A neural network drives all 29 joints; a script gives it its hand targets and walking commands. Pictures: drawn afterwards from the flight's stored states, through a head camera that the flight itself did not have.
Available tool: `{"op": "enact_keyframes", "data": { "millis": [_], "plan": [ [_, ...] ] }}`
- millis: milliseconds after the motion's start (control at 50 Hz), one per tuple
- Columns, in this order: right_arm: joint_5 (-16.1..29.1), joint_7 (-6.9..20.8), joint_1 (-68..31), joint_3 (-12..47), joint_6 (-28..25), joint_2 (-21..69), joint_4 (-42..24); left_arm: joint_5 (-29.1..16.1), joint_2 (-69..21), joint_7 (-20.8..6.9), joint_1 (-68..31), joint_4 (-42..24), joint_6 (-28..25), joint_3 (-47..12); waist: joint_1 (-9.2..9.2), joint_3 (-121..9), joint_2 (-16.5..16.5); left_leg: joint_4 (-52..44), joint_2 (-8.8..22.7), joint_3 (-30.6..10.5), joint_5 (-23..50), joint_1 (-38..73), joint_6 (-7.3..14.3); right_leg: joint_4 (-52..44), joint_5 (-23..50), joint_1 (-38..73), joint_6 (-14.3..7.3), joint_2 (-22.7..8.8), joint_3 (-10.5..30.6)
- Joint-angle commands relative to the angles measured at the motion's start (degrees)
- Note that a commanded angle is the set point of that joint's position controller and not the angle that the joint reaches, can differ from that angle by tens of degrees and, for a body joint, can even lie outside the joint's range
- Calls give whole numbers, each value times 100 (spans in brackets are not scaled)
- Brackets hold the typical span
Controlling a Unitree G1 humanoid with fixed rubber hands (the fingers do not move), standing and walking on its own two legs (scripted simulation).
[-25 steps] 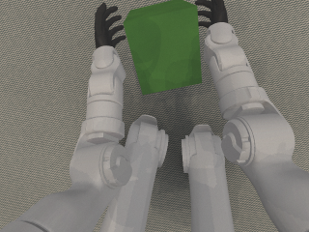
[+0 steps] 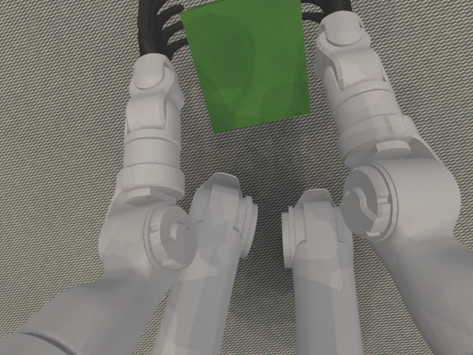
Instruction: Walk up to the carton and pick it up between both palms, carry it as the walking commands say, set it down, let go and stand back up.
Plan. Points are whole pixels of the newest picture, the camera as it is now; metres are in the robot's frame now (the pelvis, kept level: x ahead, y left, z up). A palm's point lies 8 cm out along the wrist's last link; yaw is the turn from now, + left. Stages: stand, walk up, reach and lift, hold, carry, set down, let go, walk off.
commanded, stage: set down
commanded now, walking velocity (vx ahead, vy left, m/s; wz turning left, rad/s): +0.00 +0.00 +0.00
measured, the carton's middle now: (248, 52) +0.52 +0.07 -0.26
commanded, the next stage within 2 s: none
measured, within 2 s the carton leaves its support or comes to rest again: rests again in 1.72 s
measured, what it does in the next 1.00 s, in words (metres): stands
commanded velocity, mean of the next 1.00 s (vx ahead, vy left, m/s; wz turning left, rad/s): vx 0.00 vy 0.00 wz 0.00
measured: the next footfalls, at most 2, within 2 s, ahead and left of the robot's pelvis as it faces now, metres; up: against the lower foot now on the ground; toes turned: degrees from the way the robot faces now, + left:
none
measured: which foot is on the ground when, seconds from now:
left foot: down 0.00-1.00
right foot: down 0.00-1.00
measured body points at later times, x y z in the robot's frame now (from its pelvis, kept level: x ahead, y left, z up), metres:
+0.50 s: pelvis +0.01 +0.00 +0.00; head +0.36 +0.00 +0.28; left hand +0.51 +0.19 -0.15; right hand +0.57 -0.05 -0.16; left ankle +0.13 +0.13 -0.36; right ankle +0.10 -0.11 -0.36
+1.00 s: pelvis +0.01 +0.00 +0.00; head +0.37 -0.01 +0.27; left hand +0.52 +0.20 -0.16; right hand +0.58 -0.05 -0.17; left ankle +0.13 +0.13 -0.36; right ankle +0.10 -0.11 -0.36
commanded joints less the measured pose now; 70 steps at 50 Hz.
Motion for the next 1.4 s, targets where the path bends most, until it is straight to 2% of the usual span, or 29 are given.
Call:
{"op": "enact_keyframes", "data": {
  "millis": [0, 800, 1060, 1240, 1380],
  "plan": [
    [223, 1212, -1963, 1173, -105, 4550, 248, -224, -3742, -1243, -2935, 725, 85, -2224, 134, -5331, -610, -643, -94, 1023, 1313, 2930, 340, -1315, 1072, 2393, -301, -123, -548],
    [-268, 1349, -1039, 745, -106, 3501, 772, -46, -2933, -1322, -2034, 1454, -13, -1523, -47, -4393, -677, -544, -30, 924, 1349, 2161, 306, -1206, 1327, 1920, -336, -347, -396],
    [-374, 1352, -941, 667, -116, 3234, 750, -8, -2717, -1318, -1868, 1585, -45, -1339, -78, -4346, -674, -503, 2, 911, 1363, 2049, 292, -1164, 1410, 1925, -314, -409, -382],
    [-403, 1332, -911, 600, -135, 2955, 740, 23, -2485, -1271, -1752, 1635, -72, -1197, -63, -4353, -668, -484, 31, 906, 1364, 2056, 279, -1128, 1397, 1911, -290, -449, -389],
    [-272, 1151, -812, 509, -256, 2102, 703, -71, -1721, -1033, -1389, 1641, -209, -992, 31, -4462, -675, -468, 72, 919, 1454, 2187, 239, -1083, 1378, 1973, -240, -490, -384]
  ]
}}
